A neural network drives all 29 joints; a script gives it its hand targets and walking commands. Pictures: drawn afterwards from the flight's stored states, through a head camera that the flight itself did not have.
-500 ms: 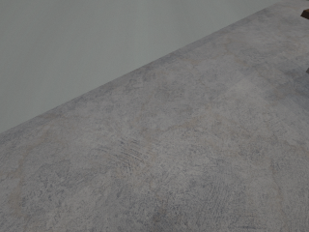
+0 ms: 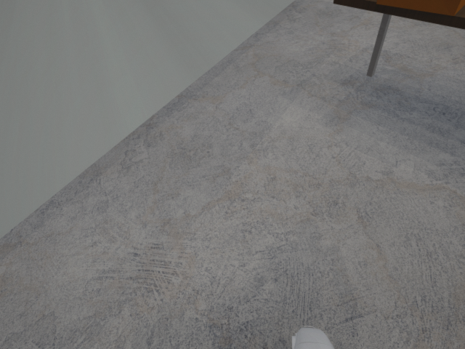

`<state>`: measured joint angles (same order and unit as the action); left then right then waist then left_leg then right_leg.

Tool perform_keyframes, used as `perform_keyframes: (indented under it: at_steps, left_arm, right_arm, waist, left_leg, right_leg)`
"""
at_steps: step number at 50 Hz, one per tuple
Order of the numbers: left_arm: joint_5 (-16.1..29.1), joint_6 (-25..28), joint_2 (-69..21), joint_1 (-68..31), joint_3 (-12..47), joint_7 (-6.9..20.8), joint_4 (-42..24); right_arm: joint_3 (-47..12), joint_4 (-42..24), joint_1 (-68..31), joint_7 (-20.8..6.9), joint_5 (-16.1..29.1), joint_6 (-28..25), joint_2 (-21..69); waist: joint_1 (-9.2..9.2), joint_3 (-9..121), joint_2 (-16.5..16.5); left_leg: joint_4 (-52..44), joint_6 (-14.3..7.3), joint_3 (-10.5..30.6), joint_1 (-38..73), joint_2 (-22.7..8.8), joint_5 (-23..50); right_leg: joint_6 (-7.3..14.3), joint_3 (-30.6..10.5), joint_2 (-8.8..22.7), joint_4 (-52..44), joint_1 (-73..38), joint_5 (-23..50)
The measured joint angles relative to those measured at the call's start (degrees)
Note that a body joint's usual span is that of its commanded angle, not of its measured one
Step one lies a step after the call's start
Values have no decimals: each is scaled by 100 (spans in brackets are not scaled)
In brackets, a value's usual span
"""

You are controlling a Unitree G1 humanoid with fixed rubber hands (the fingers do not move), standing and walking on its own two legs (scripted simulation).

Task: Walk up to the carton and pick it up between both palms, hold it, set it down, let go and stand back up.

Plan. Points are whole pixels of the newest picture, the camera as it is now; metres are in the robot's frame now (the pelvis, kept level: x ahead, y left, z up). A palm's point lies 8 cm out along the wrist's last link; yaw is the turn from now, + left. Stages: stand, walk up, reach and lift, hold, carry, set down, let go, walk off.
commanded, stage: walk up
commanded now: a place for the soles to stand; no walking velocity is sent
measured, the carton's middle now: out of the picture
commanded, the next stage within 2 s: none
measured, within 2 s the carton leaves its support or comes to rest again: neither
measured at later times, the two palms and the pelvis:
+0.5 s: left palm (147, 276) +0.31 +0.23 -0.16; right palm (396, 285) +0.24 -0.30 -0.11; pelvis +0.23 -0.02 -0.02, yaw -16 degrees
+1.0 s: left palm (213, 157) +0.63 +0.06 -0.10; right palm (404, 235) +0.36 -0.38 -0.15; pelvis +0.44 -0.12 -0.01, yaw -30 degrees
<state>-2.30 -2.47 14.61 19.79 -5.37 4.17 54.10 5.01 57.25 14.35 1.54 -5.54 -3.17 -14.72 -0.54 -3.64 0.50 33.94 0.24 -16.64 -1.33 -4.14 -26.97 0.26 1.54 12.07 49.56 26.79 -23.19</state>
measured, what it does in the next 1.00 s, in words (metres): walks ahead, turning right: right foot, then left foot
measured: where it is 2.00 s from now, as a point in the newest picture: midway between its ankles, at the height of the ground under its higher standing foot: (303, 206)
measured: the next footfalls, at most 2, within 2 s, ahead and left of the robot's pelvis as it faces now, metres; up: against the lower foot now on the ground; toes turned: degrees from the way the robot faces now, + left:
right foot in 0.02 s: +0.13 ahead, -0.17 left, +0.00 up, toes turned -11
left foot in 0.40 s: +0.36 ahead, +0.09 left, +0.00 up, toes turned -8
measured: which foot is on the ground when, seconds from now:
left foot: down 0.00-0.06, up 0.08-0.38, down 0.40-0.84, up 0.86-1.00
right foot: up 0.00-0.00, down 0.02-0.42, up 0.44-0.76, down 0.78-1.00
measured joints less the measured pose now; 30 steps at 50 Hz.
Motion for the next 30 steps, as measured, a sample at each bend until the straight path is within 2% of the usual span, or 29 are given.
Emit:
perform_keyframes:
  at_steps: [1, 2, 4, 5, 7, 10, 12, 15, 19, 21, 22, 24, 27, 30]
  left_arm:
    - [20, 52, 14, 10, -5, 2, -47]
    - [32, 114, 6, 4, -11, -8, -78]
    - [56, 270, -39, -46, -6, -77, -173]
    - [75, 337, -45, -69, 12, -129, -227]
    - [134, 367, -125, -113, 71, -242, -226]
    - [61, 310, -243, -84, 235, -416, -205]
    - [20, 300, -250, -34, 306, -464, -186]
    - [6, 336, -201, 39, 355, -460, -168]
    - [3, 369, -68, 105, 318, -390, -165]
    - [0, 332, 2, 154, 286, -342, -173]
    - [10, 303, 43, 147, 272, -326, -174]
    - [6, 196, 102, 105, 259, -314, -240]
    - [-96, 85, 219, -102, 244, -289, -344]
    - [-63, 103, 310, -347, 202, -242, -468]
  right_arm:
    - [17, 12, 14, -30, 3, 24, -68]
    - [37, 31, 23, -57, 14, 60, -146]
    - [53, 44, 66, -130, 69, 177, -285]
    - [33, -1, 75, -193, 141, 265, -311]
    - [-26, -119, -39, -315, 266, 383, -363]
    - [-120, -352, -269, -423, 383, 266, -358]
    - [-178, -580, -338, -473, 414, 144, -269]
    - [-248, -912, -350, -532, 433, 70, -119]
    - [-260, -1237, -189, -545, 419, 21, 29]
    - [-232, -1387, 5, -489, 383, -71, 37]
    - [-220, -1433, 81, -432, 332, -112, 56]
    - [-258, -1433, 216, -289, 249, -95, 82]
    - [-317, -1255, 433, -164, 272, -5, 140]
    - [-365, -1089, 621, -157, 230, -47, 155]
  waist:
    - [-13, 11, 76]
    - [-47, 6, 218]
    - [-101, 3, 582]
    - [-36, 16, 625]
    - [107, -61, 658]
    - [125, -232, 654]
    - [136, -295, 543]
    - [189, -281, 332]
    - [268, -158, 13]
    - [222, -33, -169]
    - [181, 8, -311]
    - [110, 92, -472]
    - [-14, 96, -568]
    - [-105, -7, -605]
  left_leg:
    - [171, 17, -63, 66, -110, -185]
    - [417, -4, -68, 102, -291, -410]
    - [1337, -222, 285, -136, -679, -723]
    - [1999, -255, 636, -426, -592, -751]
    - [3143, -242, 1206, -996, -226, -768]
    - [3881, -179, 1475, -1877, 34, -348]
    - [3552, -142, 1445, -2318, 19, -170]
    - [2495, -77, 1524, -2716, -78, 98]
    - [1147, -86, 1625, -2690, -134, 1018]
    - [916, -59, 1514, -2493, -43, 1492]
    - [1204, -9, 1367, -2507, 10, 1319]
    - [1604, 27, 1093, -2406, 10, 725]
    - [1515, -19, 842, -1915, -11, 365]
    - [1078, -15, 553, -1332, -1, 295]
  right_leg:
    - [40, 78, 7, -254, -130, 162]
    - [-27, 170, -82, -316, -233, 615]
    - [-110, 427, -369, 7, -328, 413]
    - [-96, 440, -462, 178, -299, 173]
    - [4, 352, -663, 231, -377, -70]
    - [75, 301, -887, -173, -763, -15]
    - [81, 253, -976, -477, -1029, 16]
    - [75, 145, -1100, -842, -1339, 5]
    - [41, -105, -1157, -854, -1599, -317]
    - [58, -301, -1065, -396, -1579, -768]
    - [129, -469, -1002, 84, -1450, -997]
    - [117, -708, -1088, 1333, -1026, -1068]
    - [31, -381, -1065, 2632, -449, -628]
    - [-39, -131, -885, 2711, 66, -159]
